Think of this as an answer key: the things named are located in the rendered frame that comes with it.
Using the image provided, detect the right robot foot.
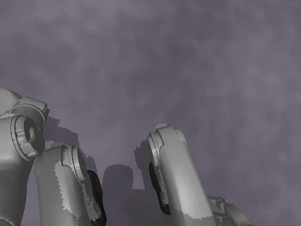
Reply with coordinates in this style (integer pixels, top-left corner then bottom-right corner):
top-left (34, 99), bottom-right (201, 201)
top-left (149, 162), bottom-right (171, 215)

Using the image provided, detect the left robot foot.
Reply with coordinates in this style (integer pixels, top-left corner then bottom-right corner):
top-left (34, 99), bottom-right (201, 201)
top-left (87, 170), bottom-right (107, 226)

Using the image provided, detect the right robot hand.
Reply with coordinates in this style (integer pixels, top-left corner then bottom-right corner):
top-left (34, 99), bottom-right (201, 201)
top-left (207, 196), bottom-right (251, 226)

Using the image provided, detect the left robot hand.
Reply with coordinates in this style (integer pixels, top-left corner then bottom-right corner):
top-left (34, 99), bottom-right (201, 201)
top-left (0, 88), bottom-right (22, 115)

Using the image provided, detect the left robot arm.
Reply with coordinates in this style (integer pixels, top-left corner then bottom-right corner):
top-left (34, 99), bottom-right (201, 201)
top-left (0, 97), bottom-right (49, 226)

